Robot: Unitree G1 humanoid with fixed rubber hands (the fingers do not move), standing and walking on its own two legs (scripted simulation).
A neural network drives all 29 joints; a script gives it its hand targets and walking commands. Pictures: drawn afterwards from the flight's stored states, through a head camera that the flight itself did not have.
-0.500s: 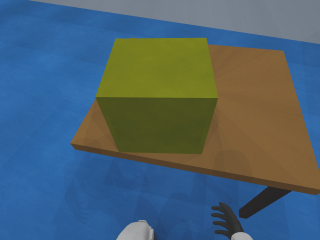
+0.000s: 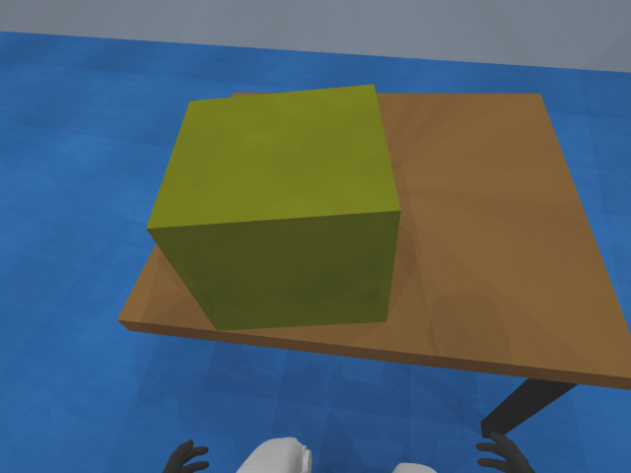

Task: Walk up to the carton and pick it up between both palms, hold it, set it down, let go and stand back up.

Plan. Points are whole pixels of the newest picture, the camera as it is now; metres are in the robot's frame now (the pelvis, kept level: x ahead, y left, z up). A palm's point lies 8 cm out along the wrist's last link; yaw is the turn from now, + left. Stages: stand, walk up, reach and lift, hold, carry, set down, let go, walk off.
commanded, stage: walk up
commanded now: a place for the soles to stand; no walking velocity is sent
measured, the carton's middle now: (291, 214) +0.48 +0.06 +0.01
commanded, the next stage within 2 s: none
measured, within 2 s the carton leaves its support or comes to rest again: neither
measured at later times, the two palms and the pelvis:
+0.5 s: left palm out of the picture +0.10 +0.27 -0.11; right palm (450, 467) +0.14 -0.14 -0.10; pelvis +0.02 +0.06 +0.01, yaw -1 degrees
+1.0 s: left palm out of the picture +0.14 +0.26 -0.11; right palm out of the picture +0.09 -0.19 -0.11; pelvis +0.01 +0.05 +0.00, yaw -6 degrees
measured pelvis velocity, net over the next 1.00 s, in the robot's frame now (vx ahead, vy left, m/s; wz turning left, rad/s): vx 0.01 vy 0.05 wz -0.11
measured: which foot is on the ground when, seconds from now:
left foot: up 0.00-0.20, down 0.22-1.00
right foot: down 0.00-1.00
